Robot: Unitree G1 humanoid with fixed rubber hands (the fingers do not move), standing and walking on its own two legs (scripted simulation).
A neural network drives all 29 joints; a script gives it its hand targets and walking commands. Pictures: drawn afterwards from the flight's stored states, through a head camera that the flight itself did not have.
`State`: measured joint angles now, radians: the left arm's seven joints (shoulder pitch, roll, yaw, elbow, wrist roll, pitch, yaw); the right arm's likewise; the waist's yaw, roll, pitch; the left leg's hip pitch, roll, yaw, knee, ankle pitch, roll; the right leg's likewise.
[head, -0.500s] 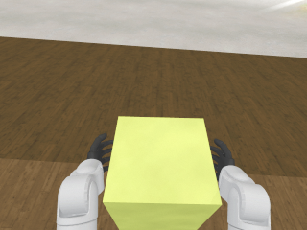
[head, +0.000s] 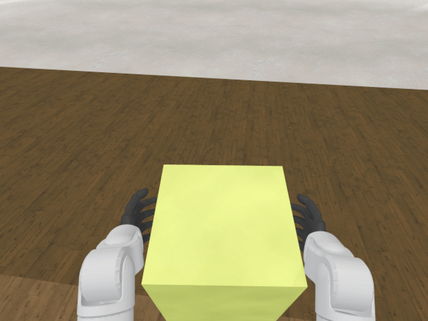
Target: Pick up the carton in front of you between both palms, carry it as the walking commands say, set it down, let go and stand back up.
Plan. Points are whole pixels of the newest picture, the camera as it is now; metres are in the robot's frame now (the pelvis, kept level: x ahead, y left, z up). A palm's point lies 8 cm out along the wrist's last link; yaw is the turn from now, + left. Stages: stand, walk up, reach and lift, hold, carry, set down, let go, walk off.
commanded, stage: carry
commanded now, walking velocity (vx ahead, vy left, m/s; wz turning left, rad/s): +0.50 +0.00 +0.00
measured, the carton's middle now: (221, 248) +0.28 +0.00 +0.02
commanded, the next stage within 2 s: none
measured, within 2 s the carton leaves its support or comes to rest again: neither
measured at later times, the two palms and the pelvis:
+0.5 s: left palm (159, 92) +0.70 +0.19 +0.10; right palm (266, 94) +0.69 -0.11 +0.10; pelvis +0.32 +0.05 -0.01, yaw -1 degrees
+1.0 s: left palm (180, 55) +1.04 +0.17 +0.06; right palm (258, 56) +1.04 -0.13 +0.06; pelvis +0.68 +0.01 -0.05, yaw -1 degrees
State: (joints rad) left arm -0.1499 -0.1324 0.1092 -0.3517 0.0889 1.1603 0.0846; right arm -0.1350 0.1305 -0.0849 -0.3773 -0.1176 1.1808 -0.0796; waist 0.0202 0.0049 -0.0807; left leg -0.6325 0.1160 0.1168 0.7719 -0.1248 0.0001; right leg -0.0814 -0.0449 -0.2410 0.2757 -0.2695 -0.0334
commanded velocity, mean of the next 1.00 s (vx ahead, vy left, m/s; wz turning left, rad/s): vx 0.50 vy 0.00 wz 0.00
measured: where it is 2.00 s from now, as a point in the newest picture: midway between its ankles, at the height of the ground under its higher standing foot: (216, 194)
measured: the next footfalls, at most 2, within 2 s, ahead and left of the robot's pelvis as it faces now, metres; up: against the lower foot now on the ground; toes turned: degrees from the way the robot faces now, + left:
left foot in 0.16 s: +0.31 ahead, +0.11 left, +0.00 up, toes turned +8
right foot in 0.66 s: +0.60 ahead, -0.03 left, -0.03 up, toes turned -6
